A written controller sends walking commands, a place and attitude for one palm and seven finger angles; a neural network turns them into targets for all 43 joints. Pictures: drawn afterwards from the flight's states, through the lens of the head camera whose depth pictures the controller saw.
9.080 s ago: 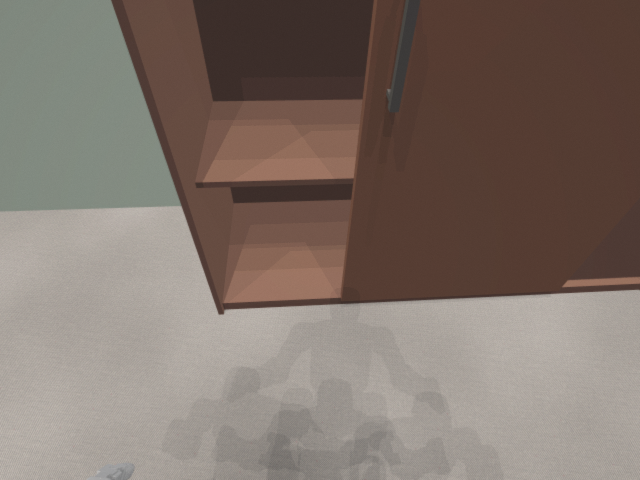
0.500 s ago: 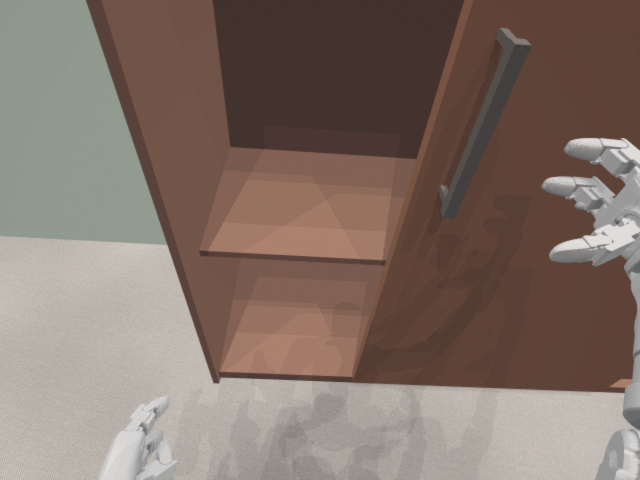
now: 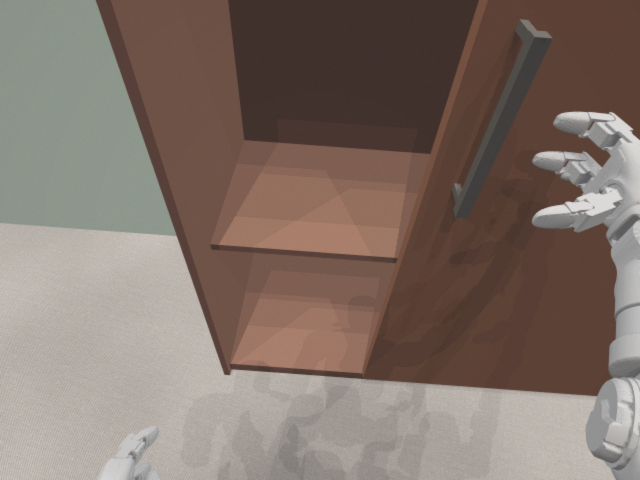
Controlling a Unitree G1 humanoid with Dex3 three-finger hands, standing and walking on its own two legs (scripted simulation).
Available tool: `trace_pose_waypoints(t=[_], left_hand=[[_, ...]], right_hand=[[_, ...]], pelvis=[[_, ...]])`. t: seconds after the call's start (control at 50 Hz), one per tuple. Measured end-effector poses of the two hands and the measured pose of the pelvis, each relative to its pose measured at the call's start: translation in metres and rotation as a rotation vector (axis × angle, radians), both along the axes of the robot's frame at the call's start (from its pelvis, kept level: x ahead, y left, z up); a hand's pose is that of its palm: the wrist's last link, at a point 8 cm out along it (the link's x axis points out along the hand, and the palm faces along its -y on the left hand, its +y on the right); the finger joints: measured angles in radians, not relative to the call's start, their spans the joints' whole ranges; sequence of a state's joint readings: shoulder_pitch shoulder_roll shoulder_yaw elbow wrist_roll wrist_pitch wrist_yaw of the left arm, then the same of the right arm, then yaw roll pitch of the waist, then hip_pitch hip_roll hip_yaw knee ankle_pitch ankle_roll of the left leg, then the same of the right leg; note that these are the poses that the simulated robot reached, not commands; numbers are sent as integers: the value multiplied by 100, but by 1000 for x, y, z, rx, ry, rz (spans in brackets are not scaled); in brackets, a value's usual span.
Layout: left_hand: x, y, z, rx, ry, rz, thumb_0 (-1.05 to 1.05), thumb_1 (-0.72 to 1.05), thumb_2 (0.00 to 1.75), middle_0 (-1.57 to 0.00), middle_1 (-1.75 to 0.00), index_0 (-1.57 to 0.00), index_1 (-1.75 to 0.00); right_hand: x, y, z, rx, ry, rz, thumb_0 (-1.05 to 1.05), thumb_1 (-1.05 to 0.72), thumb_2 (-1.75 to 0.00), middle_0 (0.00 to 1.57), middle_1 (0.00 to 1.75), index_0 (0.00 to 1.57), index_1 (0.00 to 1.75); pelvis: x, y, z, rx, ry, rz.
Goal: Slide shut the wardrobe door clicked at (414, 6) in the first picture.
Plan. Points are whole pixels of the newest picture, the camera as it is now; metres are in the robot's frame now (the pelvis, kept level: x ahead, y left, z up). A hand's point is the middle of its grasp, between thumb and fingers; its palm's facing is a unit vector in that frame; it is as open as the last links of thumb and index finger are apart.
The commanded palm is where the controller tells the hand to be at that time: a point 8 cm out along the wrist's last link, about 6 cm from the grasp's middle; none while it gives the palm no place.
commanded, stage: move the hooked fingers beside the handle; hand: right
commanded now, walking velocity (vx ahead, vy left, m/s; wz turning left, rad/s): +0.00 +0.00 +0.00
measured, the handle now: (488, 132) +0.52 -0.16 +0.20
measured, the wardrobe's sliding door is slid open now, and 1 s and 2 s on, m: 0.42 0.42 0.42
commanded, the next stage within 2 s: feel for the door with the fingertips in 1.08 s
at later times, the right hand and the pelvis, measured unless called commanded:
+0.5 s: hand (544, 155) +0.47 -0.22 +0.20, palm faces -0.01 +1.00 +0.00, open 14.0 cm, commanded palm +0.45 -0.28 +0.20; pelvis +0.00 -0.01 +0.00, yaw +2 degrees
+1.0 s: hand (548, 164) +0.47 -0.23 +0.19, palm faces +0.02 +1.00 -0.01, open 14.0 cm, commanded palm +0.45 -0.28 +0.20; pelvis +0.01 -0.01 +0.00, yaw +1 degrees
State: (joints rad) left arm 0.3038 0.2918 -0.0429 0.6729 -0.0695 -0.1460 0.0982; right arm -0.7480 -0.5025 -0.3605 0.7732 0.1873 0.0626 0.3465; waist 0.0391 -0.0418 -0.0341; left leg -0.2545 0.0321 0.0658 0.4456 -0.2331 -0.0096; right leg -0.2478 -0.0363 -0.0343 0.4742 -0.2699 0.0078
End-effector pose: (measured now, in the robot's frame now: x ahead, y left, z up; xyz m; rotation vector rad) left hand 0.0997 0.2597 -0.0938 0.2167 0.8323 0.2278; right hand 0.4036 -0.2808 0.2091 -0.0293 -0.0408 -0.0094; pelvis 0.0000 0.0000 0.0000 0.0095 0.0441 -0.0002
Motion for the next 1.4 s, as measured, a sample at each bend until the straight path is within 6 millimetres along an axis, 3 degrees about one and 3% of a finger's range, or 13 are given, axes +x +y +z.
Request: trace_pose_waypoints(t=[0.14,0.32,0.48,0.64,0.82,0.98,1.24,1.4], left_hand=[[-22,1,-5,0,54,35,1,90,90,-21,-30,-21,-30],[-61,8,-11,19,166,88,1,90,90,-21,-30,-21,-30],[-83,10,-13,22,236,121,1,90,90,-21,-30,-21,-30],[-77,7,-10,19,219,131,1,90,90,-21,-30,-21,-30],[-50,3,-10,14,175,82,1,90,90,-21,-30,-21,-30],[-30,1,-8,14,128,59,0,90,90,-21,-30,-21,-30],[-47,3,-11,15,173,83,0,90,90,-21,-30,-21,-30],[-56,3,-13,8,201,90,1,90,90,-21,-30,-21,-30]], right_hand=[[20,8,0,12,15,4,-1,50,-30,30,120,30,120],[39,4,-2,8,19,-1,-1,50,-30,30,120,30,120],[48,7,-5,22,9,18,-1,50,-30,30,120,30,120],[48,-4,-15,15,14,-13,-1,50,-30,30,120,30,120],[42,-4,-6,18,3,10,-1,50,-30,30,120,29,120],[43,-1,-16,28,35,-6,-1,50,-30,30,120,30,120],[47,-2,-10,11,26,3,-1,50,-30,30,120,30,120],[47,20,-10,25,-5,33,-1,50,-30,30,120,29,120]], pelvis=[[0,-2,0,-1,16,11],[0,-3,-1,2,44,18],[3,-6,-1,2,62,28],[5,-6,-2,3,68,35],[8,-8,-2,7,67,18],[6,-8,-3,5,67,16],[7,-7,-3,6,68,18],[8,-7,-3,6,63,17]])
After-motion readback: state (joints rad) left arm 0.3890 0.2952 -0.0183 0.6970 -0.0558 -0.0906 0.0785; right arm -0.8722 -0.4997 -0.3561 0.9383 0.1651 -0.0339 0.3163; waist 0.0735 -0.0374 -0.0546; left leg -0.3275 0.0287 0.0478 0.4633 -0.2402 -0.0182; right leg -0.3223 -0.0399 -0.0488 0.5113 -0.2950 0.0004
